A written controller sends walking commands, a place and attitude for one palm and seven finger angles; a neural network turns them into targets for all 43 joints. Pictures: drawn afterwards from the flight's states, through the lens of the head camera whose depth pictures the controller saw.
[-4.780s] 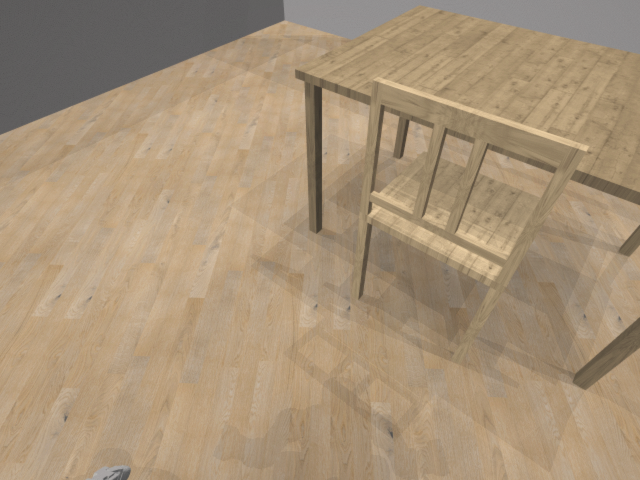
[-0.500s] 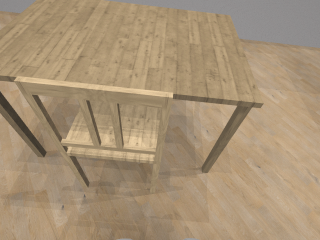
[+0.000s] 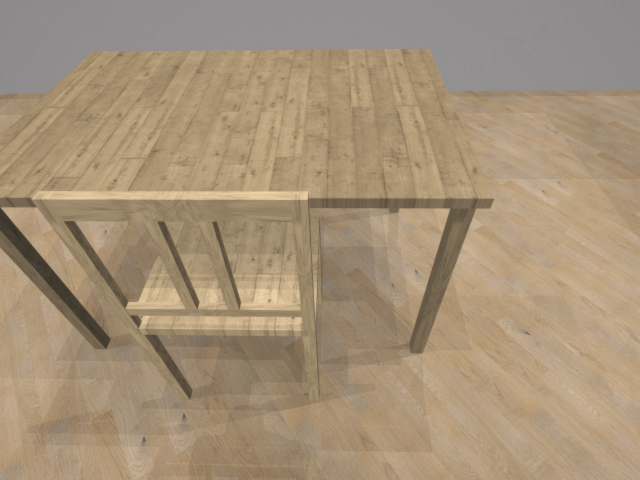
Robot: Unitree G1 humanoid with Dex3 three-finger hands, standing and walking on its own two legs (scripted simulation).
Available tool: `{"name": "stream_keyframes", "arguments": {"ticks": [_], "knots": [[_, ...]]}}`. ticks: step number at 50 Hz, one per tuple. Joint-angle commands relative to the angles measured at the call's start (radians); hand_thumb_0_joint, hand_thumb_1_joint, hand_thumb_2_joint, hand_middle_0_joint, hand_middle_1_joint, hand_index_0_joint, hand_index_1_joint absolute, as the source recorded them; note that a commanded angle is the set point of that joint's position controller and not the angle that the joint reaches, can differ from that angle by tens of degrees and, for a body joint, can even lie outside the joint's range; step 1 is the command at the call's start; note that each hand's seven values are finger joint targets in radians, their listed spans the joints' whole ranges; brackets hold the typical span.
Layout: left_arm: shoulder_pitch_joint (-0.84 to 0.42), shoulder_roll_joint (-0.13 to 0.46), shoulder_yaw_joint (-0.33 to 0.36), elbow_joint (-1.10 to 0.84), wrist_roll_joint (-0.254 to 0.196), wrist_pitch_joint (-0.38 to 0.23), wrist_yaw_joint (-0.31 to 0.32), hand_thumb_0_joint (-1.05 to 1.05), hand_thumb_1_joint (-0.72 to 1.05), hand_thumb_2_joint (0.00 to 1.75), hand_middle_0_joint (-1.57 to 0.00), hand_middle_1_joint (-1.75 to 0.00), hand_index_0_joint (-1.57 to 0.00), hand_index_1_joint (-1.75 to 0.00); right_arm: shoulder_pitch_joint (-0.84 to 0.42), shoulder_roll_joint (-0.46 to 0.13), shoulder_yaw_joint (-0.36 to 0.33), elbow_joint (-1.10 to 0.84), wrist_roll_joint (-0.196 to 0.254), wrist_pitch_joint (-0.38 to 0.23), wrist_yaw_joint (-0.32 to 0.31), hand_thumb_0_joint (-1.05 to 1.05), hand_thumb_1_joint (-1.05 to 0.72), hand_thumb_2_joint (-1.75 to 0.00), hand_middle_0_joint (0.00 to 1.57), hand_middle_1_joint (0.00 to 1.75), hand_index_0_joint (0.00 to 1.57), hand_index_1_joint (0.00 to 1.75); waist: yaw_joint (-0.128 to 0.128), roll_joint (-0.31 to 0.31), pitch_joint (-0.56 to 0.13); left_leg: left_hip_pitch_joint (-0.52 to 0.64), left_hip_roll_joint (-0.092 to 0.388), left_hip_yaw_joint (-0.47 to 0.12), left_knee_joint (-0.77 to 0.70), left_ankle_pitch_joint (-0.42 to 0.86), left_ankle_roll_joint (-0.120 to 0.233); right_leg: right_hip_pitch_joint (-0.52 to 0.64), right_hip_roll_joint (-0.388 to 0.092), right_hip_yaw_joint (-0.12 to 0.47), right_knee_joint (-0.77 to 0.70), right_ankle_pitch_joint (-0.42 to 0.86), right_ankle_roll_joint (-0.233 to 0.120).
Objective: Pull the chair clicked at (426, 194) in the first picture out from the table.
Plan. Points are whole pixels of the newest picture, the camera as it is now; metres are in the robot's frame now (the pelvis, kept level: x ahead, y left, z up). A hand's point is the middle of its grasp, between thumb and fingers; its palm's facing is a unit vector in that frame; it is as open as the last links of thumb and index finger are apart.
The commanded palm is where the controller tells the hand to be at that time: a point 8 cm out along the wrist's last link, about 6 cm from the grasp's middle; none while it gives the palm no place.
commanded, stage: come to a stop and stand still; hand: left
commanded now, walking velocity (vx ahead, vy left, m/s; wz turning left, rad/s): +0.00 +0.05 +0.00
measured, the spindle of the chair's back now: (174, 267) +0.51 +0.32 -0.11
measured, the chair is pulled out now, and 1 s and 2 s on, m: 0.00 0.00 0.00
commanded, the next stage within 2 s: look again from close up in 0.46 s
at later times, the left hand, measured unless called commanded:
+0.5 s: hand out of the picture +0.01 +0.21 -0.18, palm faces +0.03 -0.98 -0.19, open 7.4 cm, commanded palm none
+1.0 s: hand out of the picture -0.01 +0.20 -0.18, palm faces -0.01 -0.98 -0.22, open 7.4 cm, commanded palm none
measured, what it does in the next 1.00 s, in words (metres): steps on the spot: left foot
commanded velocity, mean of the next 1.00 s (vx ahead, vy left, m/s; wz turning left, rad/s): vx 0.00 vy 0.00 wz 0.00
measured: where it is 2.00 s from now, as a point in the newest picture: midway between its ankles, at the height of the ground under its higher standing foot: outside the picture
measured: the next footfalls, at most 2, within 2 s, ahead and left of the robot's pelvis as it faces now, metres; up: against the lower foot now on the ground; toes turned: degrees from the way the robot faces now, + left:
left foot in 0.10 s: +0.03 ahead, +0.14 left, +0.00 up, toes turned +4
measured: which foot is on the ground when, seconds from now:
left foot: up 0.00-0.08, down 0.10-1.00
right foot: down 0.00-1.00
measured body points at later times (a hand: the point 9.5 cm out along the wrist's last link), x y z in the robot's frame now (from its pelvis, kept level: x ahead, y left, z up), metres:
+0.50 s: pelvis +0.01 +0.03 +0.00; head +0.01 +0.04 +0.45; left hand +0.01 +0.26 -0.17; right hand +0.02 -0.19 -0.16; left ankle -0.01 +0.14 -0.74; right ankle -0.06 -0.11 -0.74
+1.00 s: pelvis -0.02 +0.02 -0.01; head +0.00 +0.01 +0.44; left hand -0.01 +0.25 -0.16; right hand -0.01 -0.20 -0.17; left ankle -0.01 +0.14 -0.74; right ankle -0.06 -0.11 -0.74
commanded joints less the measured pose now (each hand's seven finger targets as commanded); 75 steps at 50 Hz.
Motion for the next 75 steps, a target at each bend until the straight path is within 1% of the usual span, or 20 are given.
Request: {"name": "stream_keyframes", "arguments": {"ticks": [1,3,5,6,7,9,12,16,27,28,29,30,31,33,36,38,41,43,52,75], "knots": [[0.047,0.172,0.045,-0.019,0.003,-0.024,0.015,0.00,0.90,0.90,-0.20,-0.30,-0.20,-0.30,-0.069,-0.018,0.008,-0.072,0.008,-0.036,-0.018,0.00,-0.90,-0.90,0.20,0.30,0.20,0.30,0.031,-0.179,0.109,-0.027,0.010,0.017,-0.128,-0.026,-0.008,-0.024,-0.263,0.177,-0.062,0.361,-0.132],[0.024,0.150,0.039,-0.008,-0.007,-0.021,0.018,0.00,0.90,0.90,-0.20,-0.30,-0.20,-0.30,-0.015,-0.008,0.015,-0.038,0.009,-0.047,-0.027,0.00,-0.90,-0.90,0.20,0.30,0.20,0.30,0.007,-0.150,0.062,0.148,0.006,0.013,-0.300,0.179,-0.001,-0.073,-0.190,0.113,0.024,0.409,-0.073],[0.042,0.106,0.030,-0.001,-0.009,-0.016,0.022,0.00,0.90,0.90,-0.20,-0.30,-0.20,-0.30,0.027,-0.061,0.009,-0.010,0.005,-0.060,-0.037,0.00,-0.90,-0.90,0.20,0.30,0.20,0.30,0.015,-0.054,-0.002,0.267,0.093,-0.035,-0.246,0.504,0.033,-0.118,-0.101,0.054,0.066,0.283,-0.018],[0.044,0.096,0.027,0.001,-0.007,-0.010,0.023,0.00,0.90,0.90,-0.20,-0.30,-0.20,-0.30,0.029,-0.072,0.006,-0.002,0.007,-0.059,-0.042,0.00,-0.90,-0.90,0.20,0.30,0.20,0.30,0.014,-0.044,-0.002,0.277,0.117,-0.048,-0.227,0.548,0.046,-0.133,-0.082,0.050,0.062,0.198,-0.011],[0.020,0.091,0.024,0.006,-0.008,-0.002,0.024,0.00,0.90,0.90,-0.20,-0.30,-0.20,-0.30,0.029,-0.069,0.010,0.007,0.008,-0.061,-0.044,0.00,-0.90,-0.90,0.20,0.30,0.20,0.30,0.005,0.045,-0.002,0.272,0.123,-0.062,-0.249,0.606,0.060,-0.122,-0.080,0.025,0.076,0.158,0.000],[0.008,0.097,0.023,0.013,-0.011,0.004,0.023,0.00,0.90,0.90,-0.20,-0.30,-0.20,-0.30,0.008,-0.065,0.014,0.010,0.010,-0.057,-0.049,0.00,-0.90,-0.90,0.20,0.30,0.20,0.30,0.010,0.080,0.021,0.249,0.126,-0.071,-0.272,0.664,0.072,-0.095,-0.071,0.012,0.077,0.134,0.010],[0.017,0.098,0.016,0.028,-0.009,0.006,0.022,0.00,0.90,0.90,-0.20,-0.30,-0.20,-0.30,-0.035,-0.054,0.017,0.001,0.013,-0.055,-0.053,0.00,-0.90,-0.90,0.20,0.30,0.20,0.30,0.013,0.016,0.056,0.238,0.099,-0.053,-0.274,0.587,0.056,-0.095,-0.088,0.033,0.032,0.208,0.009],[-0.006,0.112,0.012,0.027,-0.007,0.007,0.020,0.00,0.90,0.90,-0.20,-0.30,-0.20,-0.30,-0.046,-0.054,0.021,0.005,0.013,-0.052,-0.049,0.00,-0.90,-0.90,0.20,0.30,0.20,0.30,0.011,-0.012,0.085,0.219,0.090,-0.053,-0.314,0.488,0.046,-0.088,-0.097,0.031,0.011,0.204,0.013],[-0.033,0.146,0.007,0.016,-0.008,0.002,0.016,0.00,0.90,0.90,-0.20,-0.30,-0.20,-0.30,-0.073,-0.074,0.027,-0.002,0.011,-0.054,-0.040,0.00,-0.90,-0.90,0.20,0.30,0.20,0.30,0.009,-0.019,0.069,0.224,0.078,-0.053,-0.358,0.413,0.036,-0.063,-0.108,0.041,-0.028,0.203,0.018],[0.002,0.174,-0.007,0.004,0.014,-0.036,0.057,0.00,0.90,0.90,-0.20,-0.30,-0.20,-0.30,-0.098,-0.128,0.029,-0.074,0.021,-0.069,-0.022,0.00,-0.90,-0.90,0.20,0.30,0.20,0.30,0.010,-0.020,0.114,0.142,0.083,-0.047,-0.152,0.666,0.014,-0.129,-0.114,0.088,0.011,0.437,0.019],[-0.008,0.202,0.004,-0.042,0.003,-0.040,0.050,0.00,0.90,0.90,-0.20,-0.30,-0.20,-0.30,-0.064,-0.094,0.027,-0.093,0.008,-0.068,-0.014,0.00,-0.90,-0.90,0.20,0.30,0.20,0.30,-0.002,-0.015,0.074,0.122,0.071,-0.052,-0.177,0.375,0.028,-0.098,-0.131,0.076,0.040,0.302,-0.012],[-0.043,0.186,-0.005,-0.057,0.000,-0.034,0.041,0.00,0.90,0.90,-0.20,-0.30,-0.20,-0.30,-0.048,-0.097,0.029,-0.099,0.008,-0.063,-0.013,0.00,-0.90,-0.90,0.20,0.30,0.20,0.30,-0.017,-0.011,0.057,0.107,0.076,-0.059,-0.209,0.286,0.036,-0.118,-0.104,0.062,0.062,0.142,-0.021],[-0.040,0.192,0.000,-0.076,0.000,-0.033,0.034,0.00,0.90,0.90,-0.20,-0.30,-0.20,-0.30,-0.047,-0.103,0.030,-0.109,0.004,-0.064,-0.011,0.00,-0.90,-0.90,0.20,0.30,0.20,0.30,-0.007,0.046,0.006,0.117,0.074,-0.054,-0.208,0.305,0.049,-0.089,-0.086,0.050,0.083,0.120,-0.025],[-0.032,0.191,-0.002,-0.085,-0.006,-0.029,0.026,0.00,0.90,0.90,-0.20,-0.30,-0.20,-0.30,-0.051,-0.108,0.032,-0.127,0.007,-0.064,-0.015,0.00,-0.90,-0.90,0.20,0.30,0.20,0.30,-0.010,0.024,-0.021,0.142,0.072,-0.057,-0.195,0.364,0.059,-0.089,-0.077,0.042,0.113,0.146,-0.022],[-0.034,0.184,-0.006,-0.090,-0.005,-0.020,0.021,0.00,0.90,0.90,-0.20,-0.30,-0.20,-0.30,-0.062,-0.108,0.035,-0.128,0.009,-0.059,-0.018,0.00,-0.90,-0.90,0.20,0.30,0.20,0.30,-0.004,-0.022,0.063,0.102,0.073,-0.060,-0.216,0.310,0.064,-0.124,-0.068,0.043,0.102,0.103,-0.017],[-0.038,0.186,-0.008,-0.091,-0.007,-0.014,0.018,0.00,0.90,0.90,-0.20,-0.30,-0.20,-0.30,-0.075,-0.110,0.035,-0.129,0.011,-0.054,-0.015,0.00,-0.90,-0.90,0.20,0.30,0.20,0.30,-0.005,-0.041,0.106,0.080,0.063,-0.056,-0.245,0.196,0.058,-0.152,-0.071,0.054,0.083,0.045,-0.013],[-0.037,0.188,-0.009,-0.094,-0.006,-0.011,0.013,0.00,0.90,0.90,-0.20,-0.30,-0.20,-0.30,-0.087,-0.105,0.037,-0.119,0.010,-0.050,-0.012,0.00,-0.90,-0.90,0.20,0.30,0.20,0.30,0.001,-0.033,0.148,0.059,0.058,-0.058,-0.290,0.093,0.057,-0.180,-0.070,0.064,0.058,-0.024,-0.013],[-0.032,0.193,-0.010,-0.091,-0.007,-0.011,0.012,0.00,0.90,0.90,-0.20,-0.30,-0.20,-0.30,-0.082,-0.111,0.038,-0.114,0.009,-0.051,-0.011,0.00,-0.90,-0.90,0.20,0.30,0.20,0.30,-0.001,-0.038,0.132,0.076,0.055,-0.054,-0.298,0.079,0.054,-0.183,-0.071,0.073,0.055,-0.029,-0.012],[-0.007,0.189,-0.009,-0.071,-0.008,-0.020,0.011,0.00,0.90,0.90,-0.20,-0.30,-0.20,-0.30,-0.082,-0.100,0.042,-0.069,0.014,-0.061,-0.016,0.00,-0.90,-0.90,0.20,0.30,0.20,0.30,0.004,-0.047,0.061,0.143,0.062,-0.027,-0.282,0.206,0.048,-0.146,-0.087,0.083,0.041,0.119,-0.007],[0.006,0.171,-0.005,-0.031,-0.007,-0.022,0.015,0.00,0.90,0.90,-0.20,-0.30,-0.20,-0.30,-0.086,-0.075,0.044,-0.020,0.013,-0.060,-0.027,0.00,-0.90,-0.90,0.20,0.30,0.20,0.30,0.008,-0.034,0.073,0.178,0.074,-0.012,-0.296,0.270,0.033,-0.122,-0.089,0.082,0.018,0.239,-0.007]]}}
